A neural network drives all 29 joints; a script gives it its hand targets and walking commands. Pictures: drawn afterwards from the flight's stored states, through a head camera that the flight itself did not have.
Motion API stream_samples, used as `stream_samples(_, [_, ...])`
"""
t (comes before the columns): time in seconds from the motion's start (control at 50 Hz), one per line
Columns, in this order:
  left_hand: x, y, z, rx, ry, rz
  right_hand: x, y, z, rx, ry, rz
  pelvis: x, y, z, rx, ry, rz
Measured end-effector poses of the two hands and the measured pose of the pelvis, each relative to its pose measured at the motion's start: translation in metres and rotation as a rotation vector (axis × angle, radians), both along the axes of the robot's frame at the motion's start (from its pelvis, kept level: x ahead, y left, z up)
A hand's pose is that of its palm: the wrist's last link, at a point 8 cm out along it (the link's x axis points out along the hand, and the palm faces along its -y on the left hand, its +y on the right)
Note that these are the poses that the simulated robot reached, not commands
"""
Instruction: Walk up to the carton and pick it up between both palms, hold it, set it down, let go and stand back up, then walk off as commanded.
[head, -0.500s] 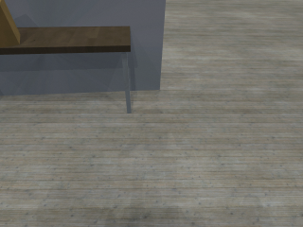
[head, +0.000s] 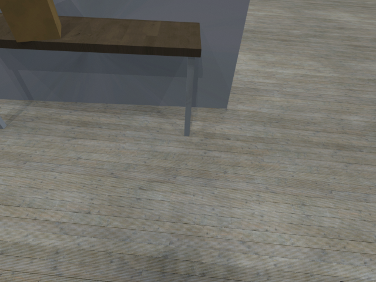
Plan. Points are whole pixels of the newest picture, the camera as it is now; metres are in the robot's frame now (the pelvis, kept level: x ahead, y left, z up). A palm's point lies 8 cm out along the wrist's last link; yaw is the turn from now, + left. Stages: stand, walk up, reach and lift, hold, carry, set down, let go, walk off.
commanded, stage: walk up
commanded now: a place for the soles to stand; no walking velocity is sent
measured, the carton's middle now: (30, 8) +1.36 +0.84 +0.07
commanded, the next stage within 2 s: none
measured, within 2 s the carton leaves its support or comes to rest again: neither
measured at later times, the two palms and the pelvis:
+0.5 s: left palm (37, 233) +0.26 +0.36 -0.07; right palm (310, 244) +0.26 -0.29 -0.09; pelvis +0.19 +0.02 +0.01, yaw +2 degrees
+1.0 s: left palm (23, 183) +0.40 +0.47 -0.08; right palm (250, 163) +0.49 -0.19 -0.07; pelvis +0.36 +0.12 +0.01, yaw +7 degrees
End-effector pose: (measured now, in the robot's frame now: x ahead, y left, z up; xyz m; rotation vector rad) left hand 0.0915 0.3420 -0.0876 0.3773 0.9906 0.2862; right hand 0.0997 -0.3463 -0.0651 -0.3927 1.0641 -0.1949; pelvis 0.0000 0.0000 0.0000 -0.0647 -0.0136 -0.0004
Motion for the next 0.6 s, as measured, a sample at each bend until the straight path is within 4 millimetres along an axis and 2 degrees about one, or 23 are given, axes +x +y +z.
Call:
stream_samples(0.08, [0.023, 0.016, 0.000, -0.012, 0.029, -0.019, -0.001, 0.031, -0.002, 0.011, 0.048, -0.035, 0.021, 0.020, 0.007, 0.003, 0.020, -0.006])
stream_samples(0.16, [0.043, 0.026, 0.006, -0.020, 0.045, -0.016, 0.001, 0.056, -0.001, 0.038, 0.101, -0.057, 0.046, 0.030, 0.018, -0.003, 0.032, 0.000])
stream_samples(0.24, [0.070, 0.031, 0.013, -0.015, 0.043, -0.009, 0.015, 0.069, -0.002, 0.060, 0.129, -0.066, 0.075, 0.035, 0.022, 0.002, 0.030, 0.007])
stream_samples(0.3, [0.092, 0.032, 0.017, -0.006, 0.045, -0.007, 0.034, 0.070, -0.004, 0.070, 0.139, -0.063, 0.098, 0.035, 0.023, 0.012, 0.032, 0.011])
stream_samples(0.38, [0.126, 0.028, 0.019, 0.010, 0.050, -0.012, 0.072, 0.064, -0.010, 0.078, 0.133, -0.050, 0.134, 0.030, 0.020, 0.029, 0.034, 0.015])
stream_samples(0.46, [0.162, 0.020, 0.017, 0.037, 0.026, -0.011, 0.126, 0.054, -0.024, 0.087, 0.099, -0.019, 0.172, 0.020, 0.008, 0.054, 0.028, 0.027])
stream_samples(0.5, [0.170, 0.017, 0.017, 0.044, 0.025, -0.001, 0.158, 0.053, -0.028, 0.088, 0.071, 0.005, 0.187, 0.018, 0.006, 0.047, 0.020, 0.042])
stream_samples(0.6, [0.181, 0.027, 0.036, 0.071, 0.034, 0.034, 0.243, 0.060, -0.017, 0.102, -0.017, 0.085, 0.221, 0.024, 0.015, 0.042, 0.005, 0.083])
